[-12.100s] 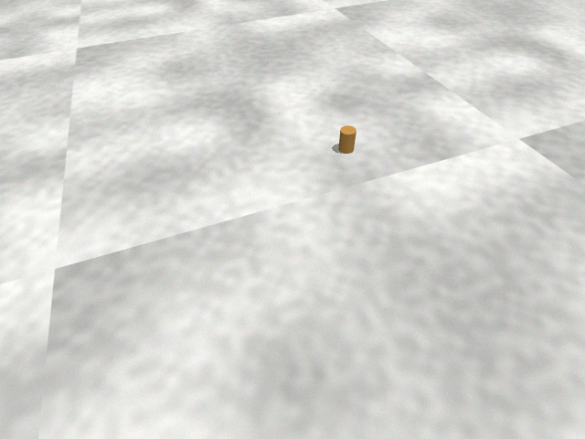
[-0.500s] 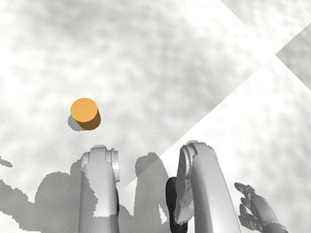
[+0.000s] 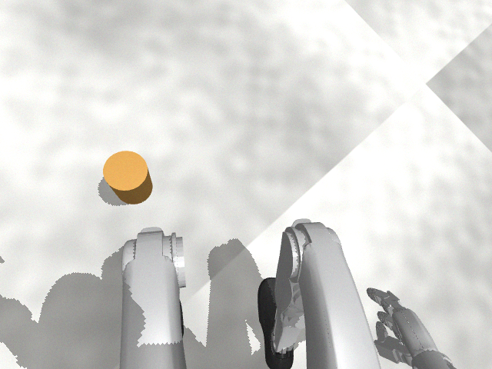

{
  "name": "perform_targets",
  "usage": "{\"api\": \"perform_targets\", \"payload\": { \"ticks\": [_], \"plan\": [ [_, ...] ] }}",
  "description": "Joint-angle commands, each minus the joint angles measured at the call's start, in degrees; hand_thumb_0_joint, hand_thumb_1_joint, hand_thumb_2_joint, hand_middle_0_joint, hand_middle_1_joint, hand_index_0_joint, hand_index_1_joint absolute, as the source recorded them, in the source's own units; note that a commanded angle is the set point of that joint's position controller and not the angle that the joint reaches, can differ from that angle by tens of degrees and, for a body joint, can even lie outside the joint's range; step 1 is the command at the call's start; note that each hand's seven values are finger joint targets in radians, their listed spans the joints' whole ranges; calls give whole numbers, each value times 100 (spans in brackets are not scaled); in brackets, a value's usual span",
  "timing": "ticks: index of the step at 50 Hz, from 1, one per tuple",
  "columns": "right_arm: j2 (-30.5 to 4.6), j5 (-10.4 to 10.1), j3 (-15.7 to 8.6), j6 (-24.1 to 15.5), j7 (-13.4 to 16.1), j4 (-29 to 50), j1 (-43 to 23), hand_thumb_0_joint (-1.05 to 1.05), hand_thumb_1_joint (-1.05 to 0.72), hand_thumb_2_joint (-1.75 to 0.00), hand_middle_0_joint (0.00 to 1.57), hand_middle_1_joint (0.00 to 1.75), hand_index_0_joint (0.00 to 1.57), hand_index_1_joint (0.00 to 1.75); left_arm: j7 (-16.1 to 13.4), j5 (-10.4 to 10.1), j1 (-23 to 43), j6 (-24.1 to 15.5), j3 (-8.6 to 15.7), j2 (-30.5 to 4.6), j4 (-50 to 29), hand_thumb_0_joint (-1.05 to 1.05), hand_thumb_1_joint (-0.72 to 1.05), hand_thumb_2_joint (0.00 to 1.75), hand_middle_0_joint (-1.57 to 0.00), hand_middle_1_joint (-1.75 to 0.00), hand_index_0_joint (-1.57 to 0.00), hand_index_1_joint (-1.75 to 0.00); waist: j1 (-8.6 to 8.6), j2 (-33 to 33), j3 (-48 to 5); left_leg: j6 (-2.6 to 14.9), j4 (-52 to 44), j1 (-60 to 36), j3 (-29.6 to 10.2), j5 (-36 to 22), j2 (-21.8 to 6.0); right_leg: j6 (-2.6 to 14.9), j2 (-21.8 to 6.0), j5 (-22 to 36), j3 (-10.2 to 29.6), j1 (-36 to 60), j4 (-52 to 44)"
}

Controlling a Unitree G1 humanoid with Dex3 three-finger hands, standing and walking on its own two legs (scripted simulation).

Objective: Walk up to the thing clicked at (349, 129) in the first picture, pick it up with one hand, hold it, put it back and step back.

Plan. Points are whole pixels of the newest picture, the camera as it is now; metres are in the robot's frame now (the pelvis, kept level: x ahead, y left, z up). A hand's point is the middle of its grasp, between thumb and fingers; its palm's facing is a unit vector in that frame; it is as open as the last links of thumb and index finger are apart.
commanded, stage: approach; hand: left
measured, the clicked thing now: (130, 179) +0.47 +0.23 -0.30
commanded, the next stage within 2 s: close in in 0.50 s
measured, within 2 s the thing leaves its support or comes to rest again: neither
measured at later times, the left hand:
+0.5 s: hand (47, 187) +0.40 +0.34 -0.17, palm faces +0.13 -0.99 +0.02, open 17.6 cm
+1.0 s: hand (108, 193) +0.42 +0.26 -0.26, palm faces +0.14 -0.99 +0.03, open 17.6 cm
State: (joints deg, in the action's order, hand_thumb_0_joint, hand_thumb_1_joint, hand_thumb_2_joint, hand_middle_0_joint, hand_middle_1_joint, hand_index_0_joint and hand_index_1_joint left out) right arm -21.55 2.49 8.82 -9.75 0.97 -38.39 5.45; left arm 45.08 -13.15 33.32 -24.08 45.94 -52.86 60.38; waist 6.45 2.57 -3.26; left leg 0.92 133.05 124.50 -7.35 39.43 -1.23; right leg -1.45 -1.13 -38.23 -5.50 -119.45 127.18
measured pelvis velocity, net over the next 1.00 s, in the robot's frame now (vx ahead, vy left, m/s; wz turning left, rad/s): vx -0.01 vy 0.01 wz -0.14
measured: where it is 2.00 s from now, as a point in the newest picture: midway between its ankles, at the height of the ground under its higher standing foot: (224, 348)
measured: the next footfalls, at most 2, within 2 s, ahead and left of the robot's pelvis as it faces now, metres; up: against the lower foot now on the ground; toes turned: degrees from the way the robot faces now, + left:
none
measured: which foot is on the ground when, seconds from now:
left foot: down 0.00-1.00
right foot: down 0.00-1.00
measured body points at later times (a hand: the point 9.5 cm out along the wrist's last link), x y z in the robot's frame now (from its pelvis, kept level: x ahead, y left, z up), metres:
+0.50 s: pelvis +0.00 +0.00 -0.06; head +0.23 +0.13 +0.30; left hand +0.39 +0.39 -0.17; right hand +0.16 -0.27 -0.11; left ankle +0.08 +0.12 -0.33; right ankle +0.11 -0.13 -0.33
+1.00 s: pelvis -0.01 +0.01 -0.08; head +0.22 +0.18 +0.25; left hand +0.41 +0.31 -0.26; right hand +0.14 -0.25 -0.11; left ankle +0.08 +0.12 -0.33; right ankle +0.11 -0.13 -0.33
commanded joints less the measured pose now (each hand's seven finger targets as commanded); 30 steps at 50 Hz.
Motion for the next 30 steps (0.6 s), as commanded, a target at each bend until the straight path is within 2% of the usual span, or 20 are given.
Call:
{"api": "perform_targets", "payload": {
  "ticks": [1, 2, 4, 5, 7, 8, 10, 13, 14, 15, 17, 18, 20, 21, 23, 24, 25, 26, 30],
  "plan": [
    [-1430, -61, -550, -163, 107, 286, 661, 0, -90, -90, 20, 30, 20, 30, 11, -360, 820, -318, 351, -2055, -815, 0, -56, 2, -5, -11, -5, -9, -161, -1695, -3311, 28, -1831, -2709, 125, -666, -22, 374, 193, 590, -212, 1322, -1112],
    [-1411, -58, -536, -176, 102, 291, 600, 0, -90, -90, 20, 30, 20, 30, -4, -385, 809, -353, 277, -1931, -650, 0, -58, 2, -5, -10, -6, -9, -72, -1506, -3080, 57, -1796, -2444, 121, -461, -25, 363, 210, 430, -231, 1268, -1132],
    [-1399, -30, -490, -189, 75, 279, 584, 0, -90, -90, 20, 30, 20, 30, -55, -442, 825, -485, 234, -1729, -323, 0, -58, 4, -4, -11, -5, -10, 31, -1236, -2794, 79, -1628, -2218, 109, -426, -30, 348, 243, 410, -272, 1208, -1114],
    [-1395, -2, -462, -197, 61, 289, 564, 0, -90, -90, 20, 30, 20, 30, -84, -480, 825, -563, 155, -1553, -177, 0, -59, 4, -4, -11, -5, -10, 60, -1105, -2726, 91, -1517, -2105, 149, -423, -24, 336, 250, 426, -267, 1250, -1125],
    [-1431, 54, -416, -207, 34, 306, 541, 0, -90, -90, 20, 30, 20, 30, -162, -457, 943, -710, 17, -1442, 14, 0, -61, 5, -4, -12, -5, -10, 145, -1074, -2660, 86, -1405, -2025, 146, -409, -37, 333, 260, 440, -298, 1259, -1071],
    [-1431, 73, -401, -213, 21, 330, 471, 0, -90, -90, 20, 30, 20, 30, -182, -448, 1003, -783, -123, -1269, 145, 0, -60, 4, -4, -11, -5, -10, 199, -1029, -2584, 84, -1378, -2015, 120, -293, -50, 337, 272, 350, -319, 1146, -1056],
    [-1457, 143, -355, -207, -14, 333, 462, 0, -90, -90, 20, 30, 20, 30, -264, -369, 1164, -954, -298, -1176, 254, 0, -60, 5, -4, -11, -5, -10, 280, -1085, -2632, 53, -1268, -2069, 99, -367, -68, 337, 279, 418, -352, 1141, -967],
    [-1515, 279, -271, -191, -71, 360, 353, 0, -90, -89, 20, 30, 20, 30, -402, -243, 1312, -1315, -360, -1291, 254, 0, -61, 3, -4, -11, -6, -9, 291, -1248, -2716, 12, -1109, -2149, 52, -354, -95, 339, 302, 408, -415, 1061, -776],
    [-1549, 325, -240, -170, -88, 356, 337, 0, -90, -89, 20, 30, 20, 30, -446, -229, 1416, -1470, -318, -1361, 171, 0, -61, 4, -4, -11, -5, -9, 296, -1386, -2790, -5, -1046, -2243, 45, -381, -101, 336, 306, 437, -432, 1074, -713],
    [-1594, 363, -212, -148, -107, 311, 279, 0, -90, -89, 20, 30, 20, 30, -497, -203, 1588, -1662, -167, -1663, -121, 0, -61, 4, -4, -11, -5, -9, 245, -1629, -2814, -33, -1068, -2359, -10, -350, -122, 345, 302, 390, -457, 988, -599],
    [-1624, 468, -83, -95, -157, 429, 114, 0, -91, -90, 20, 30, 20, 30, -611, -182, 1467, -1969, 60, -1949, -243, 0, -61, 3, -4, -11, -5, -9, 154, -1861, -3048, -71, -908, -2547, 15, -630, -144, 338, 320, 595, -483, 1179, -444],
    [-1634, 510, -32, -53, -187, 479, 44, 0, -91, -90, 20, 30, 20, 30, -673, -151, 1327, -2109, 120, -2011, -285, 0, -61, 3, -5, -11, -6, -10, 115, -2017, -3155, -105, -892, -2641, -2, -780, -153, 357, 321, 677, -505, 1213, -338],
    [-1683, 625, 112, 51, -211, 435, -103, 0, -92, -90, 20, 30, 20, 30, -759, -126, 1076, -2282, 6, -1702, 358, 0, -61, 4, -5, -12, -6, -10, 256, -1932, -2811, -138, -767, -2568, -54, -955, -172, 359, 343, 821, -579, 1150, -213],
    [-1700, 677, 180, 92, -230, 462, -177, 0, -91, -90, 20, 30, 20, 30, -815, -129, 993, -2384, 9, -1675, 395, 0, -61, 5, -5, -12, -6, -11, 231, -1975, -2715, -157, -763, -2543, -83, -997, -176, 366, 354, 846, -622, 1158, -159],
    [-1815, 780, 255, 195, -228, 367, -194, 0, -91, -90, 20, 30, 20, 30, -921, -106, 564, -2523, 277, -1966, 726, 0, -61, 7, -5, -13, -5, -12, 197, -2192, -2752, -197, -680, -2674, -103, -1256, -198, 361, 365, 1042, -677, 1354, -82],
    [-1842, 827, 307, 238, -240, 431, -290, 0, -91, -90, 20, 30, 20, 30, -944, -113, 577, -2597, 157, -1814, 776, 0, -61, 8, -4, -13, -5, -13, 234, -2193, -2641, -206, -676, -2632, -144, -1216, -221, 366, 378, 1020, -723, 1247, -17],
    [-1862, 886, 349, 269, -253, 438, -381, 0, -91, -90, 20, 30, 20, 30, -941, -100, 655, -2682, -18, -1600, 849, 0, -61, 8, -4, -13, -5, -12, 372, -2256, -2540, -216, -631, -2627, -187, -1137, -241, 366, 378, 1007, -762, 1201, 19],
    [-1872, 929, 397, 294, -265, 463, -445, 0, -91, -90, 20, 30, 20, 30, -984, -112, 617, -2761, -19, -1546, 884, 0, -59, 9, -4, -13, -5, -12, 403, -2201, -2470, -220, -582, -2603, -216, -1150, -252, 354, 399, 1053, -806, 1221, 46],
    [-1894, 1103, 627, 312, -294, 458, -720, 0, -91, -90, 20, 30, 20, 30, -1110, -218, 1007, -3157, -482, -1052, 1129, 0, -53, 7, -3, -11, -4, -10, 854, -1814, -2281, -164, -150, -2350, -320, -994, -289, 278, 462, 1139, -898, 1373, 13]
  ]
}}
